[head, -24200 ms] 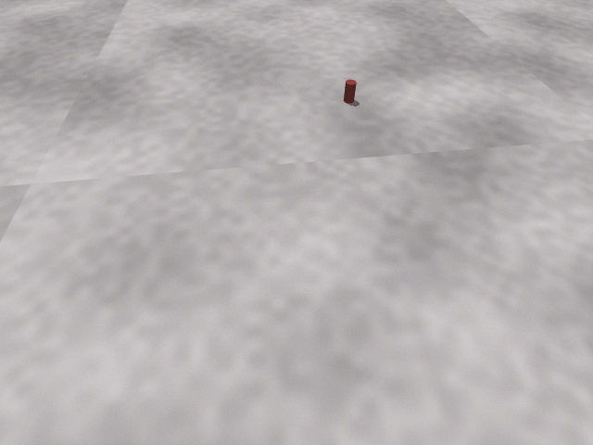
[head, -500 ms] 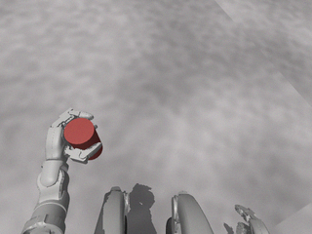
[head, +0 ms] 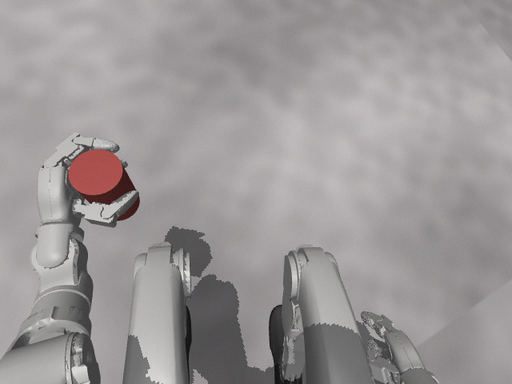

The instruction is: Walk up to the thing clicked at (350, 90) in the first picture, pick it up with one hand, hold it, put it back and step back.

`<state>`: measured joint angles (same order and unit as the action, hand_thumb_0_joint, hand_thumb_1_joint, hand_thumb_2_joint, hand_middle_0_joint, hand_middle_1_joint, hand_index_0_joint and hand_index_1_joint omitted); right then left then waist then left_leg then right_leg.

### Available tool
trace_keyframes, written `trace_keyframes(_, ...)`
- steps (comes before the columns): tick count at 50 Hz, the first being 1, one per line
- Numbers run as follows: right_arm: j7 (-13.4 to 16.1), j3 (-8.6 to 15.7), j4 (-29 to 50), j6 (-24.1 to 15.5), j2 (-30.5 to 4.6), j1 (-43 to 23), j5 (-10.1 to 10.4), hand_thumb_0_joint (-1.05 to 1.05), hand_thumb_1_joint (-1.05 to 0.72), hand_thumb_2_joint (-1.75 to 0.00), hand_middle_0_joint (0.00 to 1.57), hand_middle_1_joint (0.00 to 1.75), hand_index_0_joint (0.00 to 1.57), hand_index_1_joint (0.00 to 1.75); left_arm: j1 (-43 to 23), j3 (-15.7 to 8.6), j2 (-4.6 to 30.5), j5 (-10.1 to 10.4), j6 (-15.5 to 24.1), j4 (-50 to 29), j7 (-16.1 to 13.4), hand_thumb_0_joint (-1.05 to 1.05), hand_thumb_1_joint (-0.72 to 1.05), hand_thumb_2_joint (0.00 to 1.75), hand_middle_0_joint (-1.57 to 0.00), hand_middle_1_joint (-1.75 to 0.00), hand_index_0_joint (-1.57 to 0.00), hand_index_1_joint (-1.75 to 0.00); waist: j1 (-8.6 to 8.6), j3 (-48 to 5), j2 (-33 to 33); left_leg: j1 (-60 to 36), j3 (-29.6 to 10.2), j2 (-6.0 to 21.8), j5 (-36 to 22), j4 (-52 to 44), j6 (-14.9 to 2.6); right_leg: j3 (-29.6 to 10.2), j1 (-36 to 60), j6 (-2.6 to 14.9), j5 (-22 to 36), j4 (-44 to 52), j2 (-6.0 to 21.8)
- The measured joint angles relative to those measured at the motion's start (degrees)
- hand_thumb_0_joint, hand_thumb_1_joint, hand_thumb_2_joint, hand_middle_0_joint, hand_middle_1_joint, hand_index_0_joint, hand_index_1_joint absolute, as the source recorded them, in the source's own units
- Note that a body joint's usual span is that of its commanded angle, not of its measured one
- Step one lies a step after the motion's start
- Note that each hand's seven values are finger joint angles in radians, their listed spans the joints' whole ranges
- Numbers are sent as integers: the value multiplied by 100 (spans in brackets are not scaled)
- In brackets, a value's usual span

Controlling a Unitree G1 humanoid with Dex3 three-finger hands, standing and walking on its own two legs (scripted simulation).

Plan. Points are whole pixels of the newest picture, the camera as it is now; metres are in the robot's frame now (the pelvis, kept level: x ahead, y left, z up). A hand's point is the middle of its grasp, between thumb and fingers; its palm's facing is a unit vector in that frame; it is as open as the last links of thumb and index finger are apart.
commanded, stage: crouch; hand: left
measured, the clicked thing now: (109, 188) +0.40 +0.23 -0.08
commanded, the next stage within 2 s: lower in 0.80 s
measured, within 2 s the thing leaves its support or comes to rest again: neither
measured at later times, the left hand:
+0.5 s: hand (122, 194) +0.42 +0.24 -0.17, palm faces +0.15 -0.99 -0.02, open 9.5 cm
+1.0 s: hand (128, 201) +0.42 +0.24 -0.22, palm faces +0.15 -0.99 -0.02, open 9.5 cm
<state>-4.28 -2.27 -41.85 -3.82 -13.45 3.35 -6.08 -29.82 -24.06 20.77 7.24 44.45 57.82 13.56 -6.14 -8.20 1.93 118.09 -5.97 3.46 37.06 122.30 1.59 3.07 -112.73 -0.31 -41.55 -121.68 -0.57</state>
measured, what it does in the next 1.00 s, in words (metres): lowers itself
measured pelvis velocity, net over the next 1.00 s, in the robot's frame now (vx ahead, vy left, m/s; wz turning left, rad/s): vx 0.00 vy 0.00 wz -0.12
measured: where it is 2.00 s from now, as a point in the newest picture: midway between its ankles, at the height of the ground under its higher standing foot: (231, 366)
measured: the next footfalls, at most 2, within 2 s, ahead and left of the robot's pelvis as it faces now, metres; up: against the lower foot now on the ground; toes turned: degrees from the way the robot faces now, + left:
none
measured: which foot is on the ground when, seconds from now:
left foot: down 0.00-1.00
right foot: down 0.00-1.00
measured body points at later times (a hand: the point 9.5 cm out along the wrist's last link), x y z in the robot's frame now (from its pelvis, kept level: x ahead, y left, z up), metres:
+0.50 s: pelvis +0.00 +0.00 -0.09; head +0.21 +0.06 +0.30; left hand +0.41 +0.29 -0.17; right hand +0.11 -0.28 -0.20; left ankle +0.09 +0.14 -0.38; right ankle +0.08 -0.12 -0.38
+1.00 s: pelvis +0.00 +0.00 -0.11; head +0.22 +0.09 +0.26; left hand +0.41 +0.29 -0.22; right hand +0.12 -0.27 -0.20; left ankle +0.09 +0.14 -0.38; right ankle +0.08 -0.12 -0.38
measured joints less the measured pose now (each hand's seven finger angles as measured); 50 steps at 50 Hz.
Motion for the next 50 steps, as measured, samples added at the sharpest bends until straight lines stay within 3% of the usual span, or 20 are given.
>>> trace_keyframes(22,-62,-358,-91,225,-272,-74,-207,1,-91,-91,21,30,20,30,-296,-514,592,49,1,337,90,-1,-30,107,-73,-99,-75,-100,-235,706,171,1167,-414,-24,31,1620,93,218,-1091,-14,21,-1488,-142)
trace_keyframes(50,-219,-966,130,388,-399,-577,-557,1,-92,-91,21,30,20,30,-67,-547,1075,109,353,458,-158,-1,-31,108,-74,-98,-76,-99,-383,1332,500,1288,-875,-61,185,2297,124,535,-1049,-106,0,-1858,-271)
